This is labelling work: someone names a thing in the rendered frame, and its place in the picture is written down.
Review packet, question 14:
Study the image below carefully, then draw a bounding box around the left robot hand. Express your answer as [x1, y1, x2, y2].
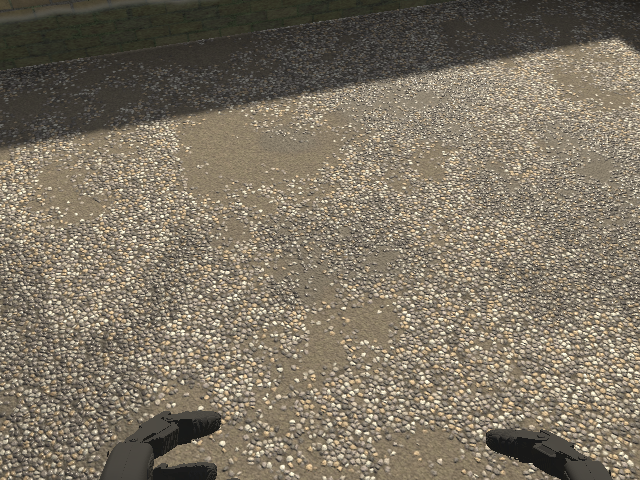
[99, 411, 240, 480]

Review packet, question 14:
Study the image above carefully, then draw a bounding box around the right robot hand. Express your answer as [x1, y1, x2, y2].
[486, 429, 613, 480]

